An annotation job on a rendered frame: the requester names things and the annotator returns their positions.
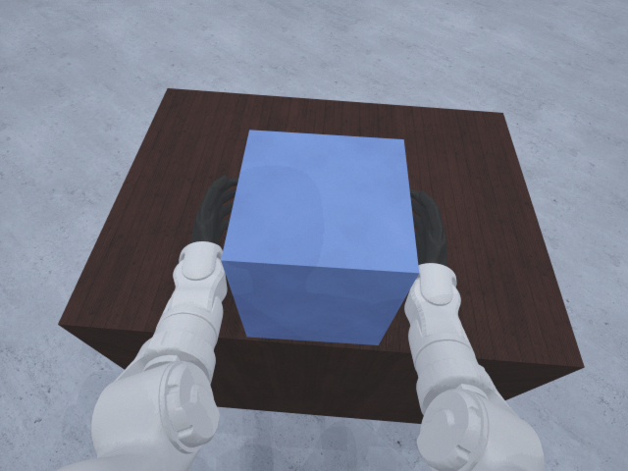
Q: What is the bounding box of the right robot forearm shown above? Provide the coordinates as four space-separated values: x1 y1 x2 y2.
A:
404 263 520 418

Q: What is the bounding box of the left robot upper arm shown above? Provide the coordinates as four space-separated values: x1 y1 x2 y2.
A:
56 361 219 471

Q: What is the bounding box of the carton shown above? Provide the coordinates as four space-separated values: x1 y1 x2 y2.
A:
221 130 419 345

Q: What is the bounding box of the robot right hand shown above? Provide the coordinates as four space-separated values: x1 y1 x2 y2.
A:
410 189 447 266

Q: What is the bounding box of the right robot upper arm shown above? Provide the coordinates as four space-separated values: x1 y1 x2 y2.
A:
417 389 544 471

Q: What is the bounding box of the robot left hand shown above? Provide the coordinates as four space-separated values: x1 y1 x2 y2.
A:
190 175 238 245

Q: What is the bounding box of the left robot forearm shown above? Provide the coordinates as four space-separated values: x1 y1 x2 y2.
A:
91 241 228 454

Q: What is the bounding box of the pedestal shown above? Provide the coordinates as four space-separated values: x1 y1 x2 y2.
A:
58 88 585 424

